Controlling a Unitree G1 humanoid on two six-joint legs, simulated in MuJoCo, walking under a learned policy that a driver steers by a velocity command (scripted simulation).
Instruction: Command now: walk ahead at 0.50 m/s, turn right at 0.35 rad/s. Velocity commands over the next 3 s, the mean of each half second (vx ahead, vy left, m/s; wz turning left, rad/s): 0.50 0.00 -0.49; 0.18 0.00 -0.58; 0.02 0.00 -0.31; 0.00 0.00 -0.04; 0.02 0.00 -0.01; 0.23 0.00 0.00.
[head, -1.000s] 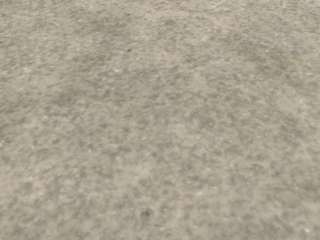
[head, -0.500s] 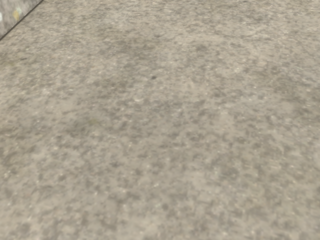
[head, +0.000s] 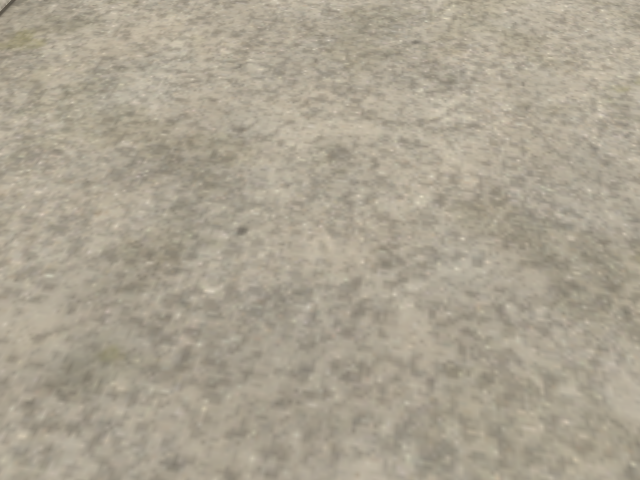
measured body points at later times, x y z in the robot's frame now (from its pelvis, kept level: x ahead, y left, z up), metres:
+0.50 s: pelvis +0.28 -0.08 +0.00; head +0.31 -0.10 +0.45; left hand +0.43 +0.16 -0.12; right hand +0.37 -0.39 -0.11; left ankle +0.39 +0.08 -0.67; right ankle +0.28 -0.15 -0.75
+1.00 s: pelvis +0.45 -0.08 -0.01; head +0.49 -0.11 +0.44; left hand +0.73 +0.08 -0.11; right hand +0.42 -0.39 -0.12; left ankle +0.58 -0.03 -0.75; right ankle +0.38 -0.21 -0.69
